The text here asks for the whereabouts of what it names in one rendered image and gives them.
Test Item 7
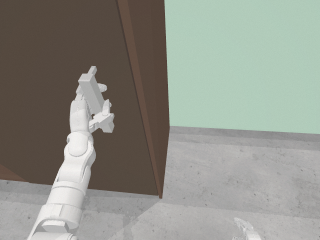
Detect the wardrobe door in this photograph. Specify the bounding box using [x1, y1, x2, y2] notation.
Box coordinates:
[0, 0, 158, 196]
[0, 164, 18, 176]

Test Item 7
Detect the left robot hand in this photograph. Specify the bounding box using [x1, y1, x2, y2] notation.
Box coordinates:
[69, 83, 112, 134]

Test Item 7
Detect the right robot hand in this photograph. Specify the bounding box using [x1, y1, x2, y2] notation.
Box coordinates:
[232, 217, 262, 240]

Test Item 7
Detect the robot left forearm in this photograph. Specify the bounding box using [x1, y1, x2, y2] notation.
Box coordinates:
[27, 131, 96, 240]

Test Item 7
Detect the handle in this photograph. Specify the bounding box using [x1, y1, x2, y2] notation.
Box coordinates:
[78, 66, 115, 133]

